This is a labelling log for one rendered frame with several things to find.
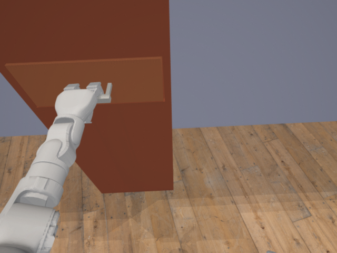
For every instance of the cabinet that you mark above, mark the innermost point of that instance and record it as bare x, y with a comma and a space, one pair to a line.
128, 146

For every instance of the handle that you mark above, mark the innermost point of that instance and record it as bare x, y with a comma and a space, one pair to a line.
105, 98

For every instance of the robot left hand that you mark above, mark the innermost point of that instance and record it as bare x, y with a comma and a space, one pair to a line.
79, 102

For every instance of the drawer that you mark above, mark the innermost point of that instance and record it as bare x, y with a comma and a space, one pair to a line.
138, 79

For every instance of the left robot forearm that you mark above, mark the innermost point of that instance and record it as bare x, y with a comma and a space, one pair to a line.
43, 184

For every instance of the robot left upper arm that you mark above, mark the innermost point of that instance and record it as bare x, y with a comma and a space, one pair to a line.
28, 228

